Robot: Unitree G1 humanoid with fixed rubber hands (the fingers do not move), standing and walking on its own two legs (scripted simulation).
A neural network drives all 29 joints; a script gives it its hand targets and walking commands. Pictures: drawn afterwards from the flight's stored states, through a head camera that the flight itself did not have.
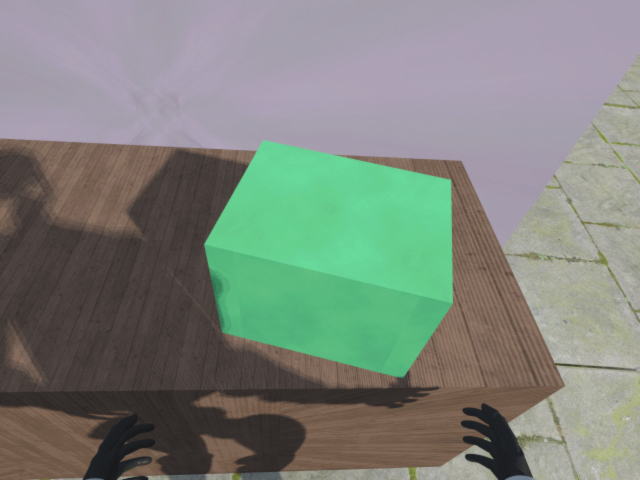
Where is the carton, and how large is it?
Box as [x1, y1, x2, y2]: [204, 140, 452, 377]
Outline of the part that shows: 263,140 204,244 222,332 403,377 452,303 450,180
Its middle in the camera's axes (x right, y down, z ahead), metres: +0.02 +0.04 +0.63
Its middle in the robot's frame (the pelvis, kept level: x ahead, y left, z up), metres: +0.45 -0.03 -0.02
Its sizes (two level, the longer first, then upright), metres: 0.310 0.235 0.232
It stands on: a pedestal, 0.64 m high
